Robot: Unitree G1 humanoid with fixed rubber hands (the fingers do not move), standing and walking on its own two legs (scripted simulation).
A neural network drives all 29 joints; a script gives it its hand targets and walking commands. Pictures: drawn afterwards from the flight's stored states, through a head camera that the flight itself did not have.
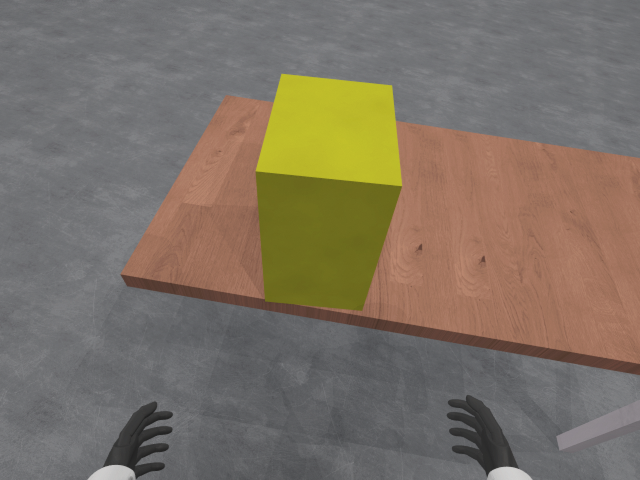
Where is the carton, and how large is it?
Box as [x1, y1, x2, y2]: [256, 74, 401, 310]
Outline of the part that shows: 281,74 256,168 256,183 265,301 361,310 401,187 391,85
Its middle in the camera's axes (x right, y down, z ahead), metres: +0.01 -0.06 +0.63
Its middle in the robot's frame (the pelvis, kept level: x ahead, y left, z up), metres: +0.51 +0.02 +0.03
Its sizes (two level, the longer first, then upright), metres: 0.225 0.169 0.294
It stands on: a table, 0.65 m high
